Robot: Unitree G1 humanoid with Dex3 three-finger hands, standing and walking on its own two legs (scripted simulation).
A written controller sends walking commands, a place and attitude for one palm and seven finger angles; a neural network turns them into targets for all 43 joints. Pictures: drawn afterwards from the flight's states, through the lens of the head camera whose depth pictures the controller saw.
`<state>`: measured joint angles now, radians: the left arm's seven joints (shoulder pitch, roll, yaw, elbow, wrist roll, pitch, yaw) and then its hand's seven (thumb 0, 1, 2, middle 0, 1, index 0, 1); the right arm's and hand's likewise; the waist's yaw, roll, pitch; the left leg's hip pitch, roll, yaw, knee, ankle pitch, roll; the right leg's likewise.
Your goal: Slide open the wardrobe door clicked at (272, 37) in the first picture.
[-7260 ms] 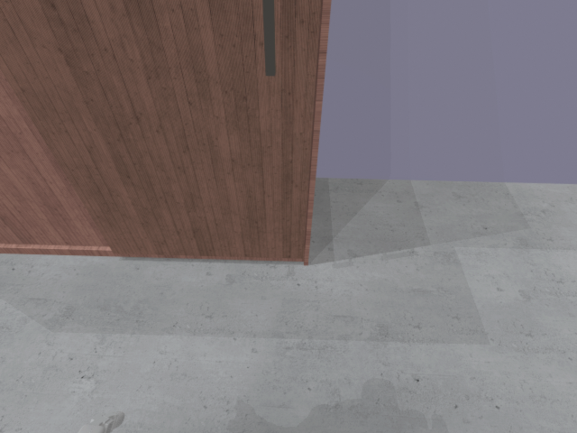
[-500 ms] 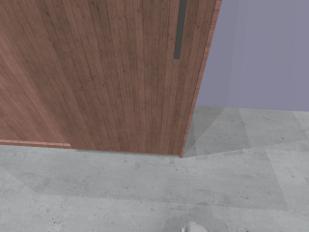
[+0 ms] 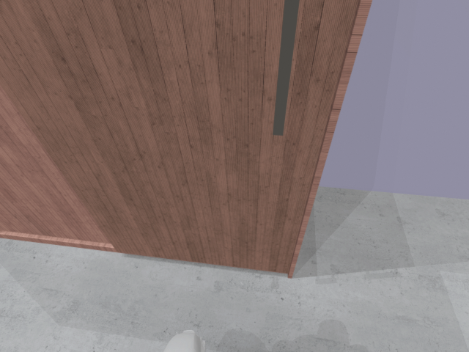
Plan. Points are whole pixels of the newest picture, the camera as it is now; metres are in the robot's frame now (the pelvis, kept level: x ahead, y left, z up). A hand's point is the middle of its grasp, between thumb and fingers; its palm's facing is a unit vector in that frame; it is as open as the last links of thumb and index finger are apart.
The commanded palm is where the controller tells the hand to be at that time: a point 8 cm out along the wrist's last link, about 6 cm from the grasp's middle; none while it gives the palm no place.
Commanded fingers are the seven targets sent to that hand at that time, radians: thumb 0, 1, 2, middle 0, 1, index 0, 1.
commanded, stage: come to a stop and stand still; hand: right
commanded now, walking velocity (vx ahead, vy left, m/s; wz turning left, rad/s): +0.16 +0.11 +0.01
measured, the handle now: (284, 70) +0.56 -0.06 +0.22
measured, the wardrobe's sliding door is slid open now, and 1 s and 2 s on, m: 0.00 0.00 0.00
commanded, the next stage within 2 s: look again from close up in 1.70 s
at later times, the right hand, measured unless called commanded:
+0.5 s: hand out of the picture +0.14 -0.15 -0.18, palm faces +0.06 +0.97 -0.25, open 7.3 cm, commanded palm none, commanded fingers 0.00 -0.90 -0.90 0.20 0.30 0.20 0.30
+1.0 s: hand out of the picture +0.00 -0.15 -0.19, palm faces +0.02 +0.98 -0.20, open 7.4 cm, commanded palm none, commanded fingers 0.00 -0.90 -0.90 0.20 0.30 0.20 0.30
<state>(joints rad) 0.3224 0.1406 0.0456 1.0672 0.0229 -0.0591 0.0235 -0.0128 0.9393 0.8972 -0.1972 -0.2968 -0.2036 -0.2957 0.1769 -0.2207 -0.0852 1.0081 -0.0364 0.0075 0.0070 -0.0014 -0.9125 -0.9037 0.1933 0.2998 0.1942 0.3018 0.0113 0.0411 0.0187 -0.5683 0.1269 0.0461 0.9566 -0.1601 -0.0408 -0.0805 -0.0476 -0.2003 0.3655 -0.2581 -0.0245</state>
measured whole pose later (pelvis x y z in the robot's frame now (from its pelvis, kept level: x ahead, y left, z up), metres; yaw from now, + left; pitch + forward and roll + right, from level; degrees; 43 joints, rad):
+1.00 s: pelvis +0.03 +0.03 -0.01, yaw +0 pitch +1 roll -1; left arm 0.31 0.13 0.02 1.10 0.01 0.00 0.03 0.00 0.91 0.90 -0.20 -0.30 -0.21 -0.30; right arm 0.31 -0.16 -0.02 1.12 -0.02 0.01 -0.03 0.00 -0.91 -0.90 0.20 0.30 0.20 0.30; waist 0.01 0.02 0.03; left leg -0.20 0.03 0.02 0.47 -0.30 -0.01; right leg -0.24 -0.01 -0.06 0.48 -0.26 -0.01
